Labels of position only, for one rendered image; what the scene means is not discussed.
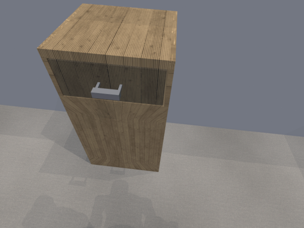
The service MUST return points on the drawer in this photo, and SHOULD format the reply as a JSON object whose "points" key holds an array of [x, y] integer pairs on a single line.
{"points": [[140, 84]]}

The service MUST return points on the cabinet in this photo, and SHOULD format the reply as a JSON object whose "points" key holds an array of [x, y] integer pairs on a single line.
{"points": [[116, 133]]}

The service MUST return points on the handle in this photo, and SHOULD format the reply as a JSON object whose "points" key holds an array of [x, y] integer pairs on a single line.
{"points": [[103, 93]]}

